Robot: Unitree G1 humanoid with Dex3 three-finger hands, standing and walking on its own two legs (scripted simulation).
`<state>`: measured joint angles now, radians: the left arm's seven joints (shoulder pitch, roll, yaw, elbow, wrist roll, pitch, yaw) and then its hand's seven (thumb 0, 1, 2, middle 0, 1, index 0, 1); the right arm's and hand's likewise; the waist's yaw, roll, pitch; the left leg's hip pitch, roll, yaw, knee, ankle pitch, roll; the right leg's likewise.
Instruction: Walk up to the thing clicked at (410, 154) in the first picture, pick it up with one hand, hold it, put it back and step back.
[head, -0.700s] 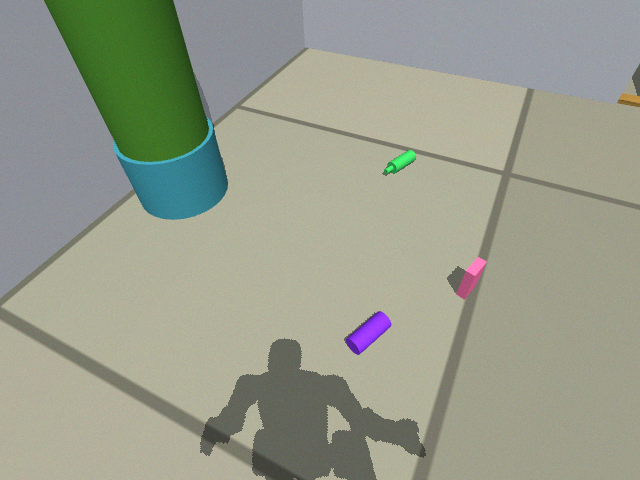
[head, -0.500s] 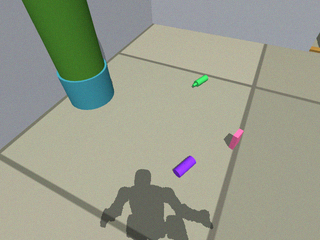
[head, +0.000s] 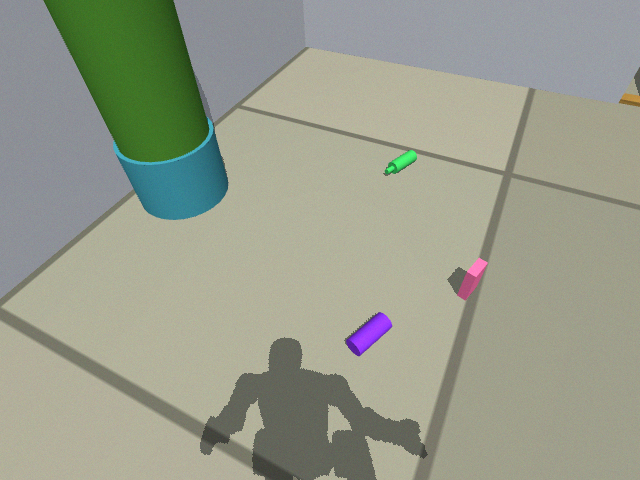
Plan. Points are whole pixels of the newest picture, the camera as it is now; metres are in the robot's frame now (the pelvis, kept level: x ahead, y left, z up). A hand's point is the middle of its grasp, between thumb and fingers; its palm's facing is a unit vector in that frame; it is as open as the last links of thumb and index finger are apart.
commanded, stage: stand
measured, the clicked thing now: (399, 163) +1.67 -0.29 -0.75
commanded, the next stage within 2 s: walk up in 0.42 s
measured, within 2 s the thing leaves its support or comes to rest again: neither
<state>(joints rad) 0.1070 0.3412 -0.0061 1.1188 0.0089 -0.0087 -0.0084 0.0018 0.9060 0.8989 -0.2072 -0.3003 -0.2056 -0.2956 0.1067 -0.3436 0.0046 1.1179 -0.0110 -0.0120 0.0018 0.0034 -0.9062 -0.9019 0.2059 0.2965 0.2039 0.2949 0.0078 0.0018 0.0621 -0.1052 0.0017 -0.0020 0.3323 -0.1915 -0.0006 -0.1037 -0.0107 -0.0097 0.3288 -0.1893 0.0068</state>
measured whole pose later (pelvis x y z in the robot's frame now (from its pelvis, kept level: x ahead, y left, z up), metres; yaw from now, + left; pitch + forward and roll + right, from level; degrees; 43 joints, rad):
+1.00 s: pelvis -0.02 +0.02 -0.03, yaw -28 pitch -2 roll -1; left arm 0.29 0.40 0.05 0.72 0.02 -0.02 -0.01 0.00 0.91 0.90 -0.21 -0.30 -0.21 -0.30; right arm 0.19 -0.41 -0.09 0.74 -0.01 0.08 0.04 0.01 -0.91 -0.90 0.20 0.30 0.20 0.29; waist 0.00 0.06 0.16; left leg -0.41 0.07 0.06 1.11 -0.59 0.00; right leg -0.36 0.02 0.00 0.72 -0.33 -0.03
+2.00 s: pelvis -0.02 +0.06 -0.04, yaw -58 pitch -3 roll +0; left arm 0.26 0.42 0.04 0.85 0.00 -0.01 -0.01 0.00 0.90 0.90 -0.21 -0.30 -0.21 -0.30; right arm 0.24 -0.37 -0.02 0.82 -0.04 -0.02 0.02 0.00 -0.90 -0.90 0.21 0.30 0.21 0.30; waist -0.01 -0.01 0.11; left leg -0.36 0.08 0.07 0.75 -0.34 0.01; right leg -0.41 0.03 0.05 0.93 -0.51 -0.03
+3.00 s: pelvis +0.01 +0.05 +0.00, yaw -65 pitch -3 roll +0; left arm 0.07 0.34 0.00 1.15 0.00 -0.01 -0.01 0.00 0.91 0.90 -0.21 -0.30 -0.21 -0.30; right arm 0.08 -0.36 -0.02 1.14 -0.01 -0.01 0.01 0.00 -0.91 -0.90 0.21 0.30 0.20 0.29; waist -0.02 0.00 0.07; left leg -0.13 0.04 0.09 0.38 -0.20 -0.01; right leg -0.14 0.02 0.13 0.38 -0.20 0.02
